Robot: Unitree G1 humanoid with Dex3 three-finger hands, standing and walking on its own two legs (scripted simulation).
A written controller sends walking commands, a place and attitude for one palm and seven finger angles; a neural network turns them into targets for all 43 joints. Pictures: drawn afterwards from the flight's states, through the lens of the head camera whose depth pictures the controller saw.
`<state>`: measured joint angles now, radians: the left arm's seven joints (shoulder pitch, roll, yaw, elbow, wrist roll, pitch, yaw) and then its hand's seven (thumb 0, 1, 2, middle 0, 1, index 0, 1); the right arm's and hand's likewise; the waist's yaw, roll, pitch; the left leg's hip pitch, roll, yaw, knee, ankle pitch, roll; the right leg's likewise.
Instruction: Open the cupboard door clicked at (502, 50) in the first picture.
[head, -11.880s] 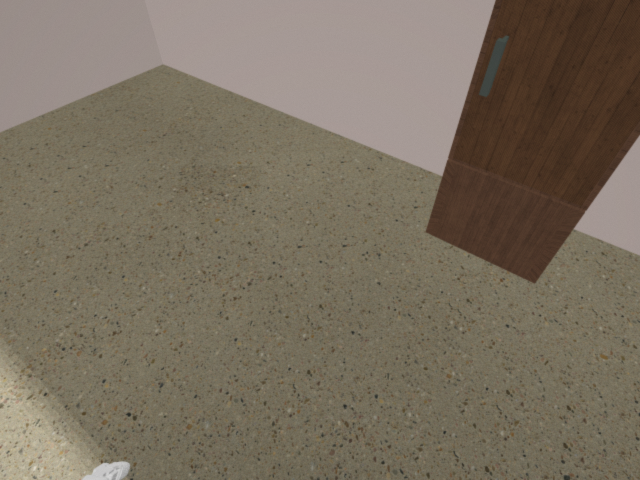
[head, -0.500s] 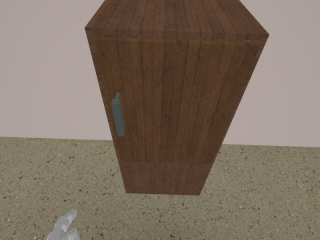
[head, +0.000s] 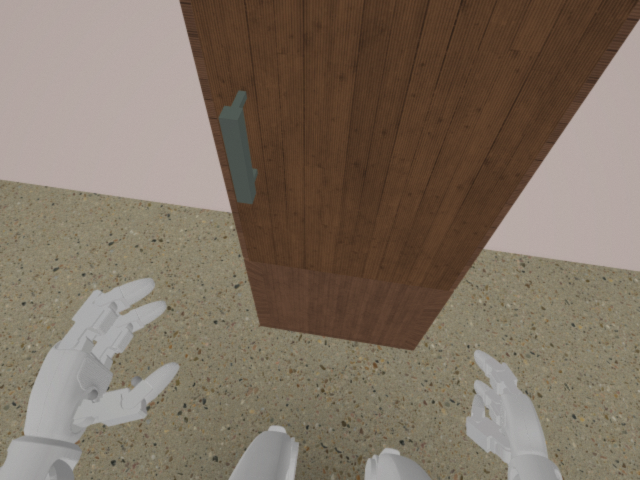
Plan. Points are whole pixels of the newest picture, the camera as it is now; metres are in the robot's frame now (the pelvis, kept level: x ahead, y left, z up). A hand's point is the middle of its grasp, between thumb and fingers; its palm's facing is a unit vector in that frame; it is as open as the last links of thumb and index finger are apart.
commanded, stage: raise the hand with hooked fingers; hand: left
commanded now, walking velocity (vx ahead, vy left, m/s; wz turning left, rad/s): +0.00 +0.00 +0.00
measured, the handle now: (243, 150) +0.51 +0.17 +0.09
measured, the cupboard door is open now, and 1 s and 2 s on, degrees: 0 0 0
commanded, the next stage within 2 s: move the hooked fingers beside the handle in 1.46 s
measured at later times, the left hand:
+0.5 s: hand (116, 316) +0.26 +0.25 +0.08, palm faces -0.02 -1.00 -0.05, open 12.9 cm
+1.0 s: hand (72, 255) +0.31 +0.30 +0.12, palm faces -0.02 -1.00 -0.03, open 14.0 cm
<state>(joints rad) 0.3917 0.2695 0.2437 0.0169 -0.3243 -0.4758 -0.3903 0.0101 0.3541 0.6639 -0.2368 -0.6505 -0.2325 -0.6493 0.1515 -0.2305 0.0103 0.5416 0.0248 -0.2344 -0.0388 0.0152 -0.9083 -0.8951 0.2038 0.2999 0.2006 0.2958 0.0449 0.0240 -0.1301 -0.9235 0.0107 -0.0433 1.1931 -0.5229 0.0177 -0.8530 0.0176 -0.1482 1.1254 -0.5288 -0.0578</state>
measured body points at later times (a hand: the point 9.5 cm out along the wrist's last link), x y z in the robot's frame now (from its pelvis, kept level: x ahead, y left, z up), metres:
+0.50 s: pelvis +0.01 +0.01 +0.03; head +0.07 +0.02 +0.47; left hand +0.25 +0.30 +0.09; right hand +0.16 -0.26 -0.04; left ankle +0.03 +0.10 -0.65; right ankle +0.02 -0.09 -0.65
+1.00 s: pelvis +0.01 +0.04 +0.04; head +0.06 +0.05 +0.49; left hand +0.30 +0.36 +0.12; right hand +0.16 -0.21 -0.03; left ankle +0.03 +0.11 -0.65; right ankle +0.02 -0.09 -0.65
